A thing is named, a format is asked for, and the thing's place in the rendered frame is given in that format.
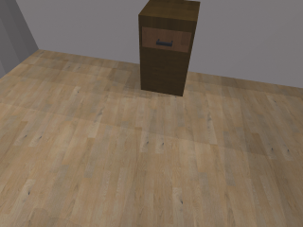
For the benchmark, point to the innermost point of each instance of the handle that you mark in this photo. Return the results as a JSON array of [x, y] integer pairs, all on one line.
[[164, 43]]

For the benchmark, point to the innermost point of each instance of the cabinet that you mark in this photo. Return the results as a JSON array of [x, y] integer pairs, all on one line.
[[165, 71]]

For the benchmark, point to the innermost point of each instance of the drawer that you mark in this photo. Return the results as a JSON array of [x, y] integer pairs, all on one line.
[[180, 39]]

